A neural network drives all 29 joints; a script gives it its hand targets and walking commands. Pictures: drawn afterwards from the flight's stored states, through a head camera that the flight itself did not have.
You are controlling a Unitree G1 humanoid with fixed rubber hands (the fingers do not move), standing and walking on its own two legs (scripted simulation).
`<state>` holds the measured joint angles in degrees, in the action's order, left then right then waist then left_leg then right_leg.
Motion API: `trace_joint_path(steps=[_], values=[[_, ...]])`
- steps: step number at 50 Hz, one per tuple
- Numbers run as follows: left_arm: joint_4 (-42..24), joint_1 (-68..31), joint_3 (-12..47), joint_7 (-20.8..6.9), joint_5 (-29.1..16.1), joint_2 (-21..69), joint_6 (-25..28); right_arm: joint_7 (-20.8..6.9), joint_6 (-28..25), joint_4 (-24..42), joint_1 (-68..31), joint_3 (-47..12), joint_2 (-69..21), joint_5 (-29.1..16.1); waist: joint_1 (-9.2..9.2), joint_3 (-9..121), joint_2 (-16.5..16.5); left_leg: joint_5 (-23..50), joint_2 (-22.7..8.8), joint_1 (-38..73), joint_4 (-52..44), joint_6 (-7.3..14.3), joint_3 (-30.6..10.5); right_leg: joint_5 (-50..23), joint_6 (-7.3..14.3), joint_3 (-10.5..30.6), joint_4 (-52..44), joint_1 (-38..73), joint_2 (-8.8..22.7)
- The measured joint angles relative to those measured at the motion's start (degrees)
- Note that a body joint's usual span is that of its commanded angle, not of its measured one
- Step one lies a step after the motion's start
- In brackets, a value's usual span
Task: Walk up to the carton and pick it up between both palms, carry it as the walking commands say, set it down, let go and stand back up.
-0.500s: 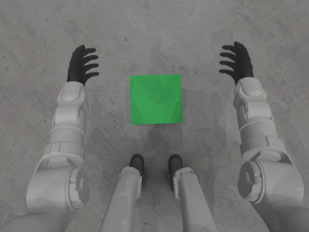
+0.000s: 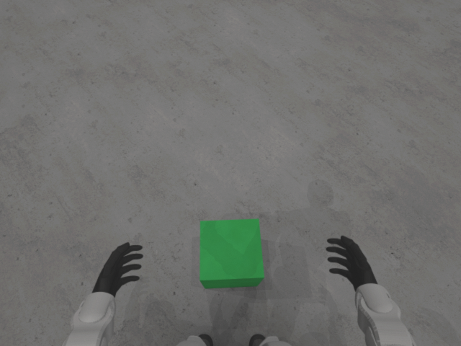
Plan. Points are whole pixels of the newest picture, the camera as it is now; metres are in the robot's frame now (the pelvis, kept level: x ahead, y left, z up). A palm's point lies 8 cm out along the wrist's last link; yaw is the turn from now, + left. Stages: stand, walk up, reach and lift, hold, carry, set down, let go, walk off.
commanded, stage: let go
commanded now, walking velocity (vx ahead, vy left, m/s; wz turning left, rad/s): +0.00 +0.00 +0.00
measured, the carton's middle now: (230, 255) +0.40 +0.00 -0.63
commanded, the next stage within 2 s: stand in 0.62 s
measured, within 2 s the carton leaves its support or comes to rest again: neither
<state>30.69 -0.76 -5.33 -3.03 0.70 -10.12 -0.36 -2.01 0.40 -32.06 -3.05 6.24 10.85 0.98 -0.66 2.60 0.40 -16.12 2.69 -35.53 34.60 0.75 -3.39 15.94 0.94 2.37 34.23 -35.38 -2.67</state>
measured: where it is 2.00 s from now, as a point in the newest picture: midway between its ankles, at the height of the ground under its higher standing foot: outside the picture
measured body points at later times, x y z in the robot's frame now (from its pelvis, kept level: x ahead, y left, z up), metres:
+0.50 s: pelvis +0.01 +0.00 +0.02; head +0.02 +0.00 +0.46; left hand +0.18 +0.23 -0.06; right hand +0.18 -0.23 -0.06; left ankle -0.01 +0.11 -0.72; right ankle -0.01 -0.11 -0.72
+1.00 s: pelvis +0.02 +0.01 +0.02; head +0.02 +0.01 +0.47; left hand +0.16 +0.30 -0.08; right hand +0.16 -0.29 -0.07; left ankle -0.01 +0.11 -0.72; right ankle -0.01 -0.11 -0.72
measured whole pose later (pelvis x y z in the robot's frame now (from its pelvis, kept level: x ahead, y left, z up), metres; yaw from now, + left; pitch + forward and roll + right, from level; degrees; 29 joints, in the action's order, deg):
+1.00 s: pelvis +0.02 +0.01 +0.02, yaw +0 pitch +0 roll +0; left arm 42.6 11.0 -2.4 1.2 2.1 -19.4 -0.9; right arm 1.3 0.6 -42.4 10.8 2.0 19.4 2.3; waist -0.1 0.1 -0.4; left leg -17.1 2.3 -9.5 27.2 1.4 -2.5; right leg 16.5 0.7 2.5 26.2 -9.1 -2.2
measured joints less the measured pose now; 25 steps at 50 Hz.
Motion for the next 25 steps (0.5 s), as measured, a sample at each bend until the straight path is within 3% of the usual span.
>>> trace_joint_path(steps=[11, 25], values=[[-5.5, 14.2, 2.9, -0.7, -1.2, -2.0, -1.6, -1.1, 1.6, 5.9, 15.5, -3.6, 1.2, -0.8, 0.06, -4.7, 0.0, 0.9, -0.4, 22.3, -8.6, 0.2, 0.0, -1.0, 0.2, 0.3, -8.7, 22.3, 0.2], [-6.8, 13.2, 2.8, -1.5, 0.5, -2.0, -8.1, -2.2, 7.9, 8.1, 15.6, -3.9, 1.1, -0.4, 0.84, -9.5, -0.4, -0.3, -0.4, 31.5, -8.3, 0.4, 0.3, 0.3, 0.2, 0.0, -8.4, 31.5, 0.3]])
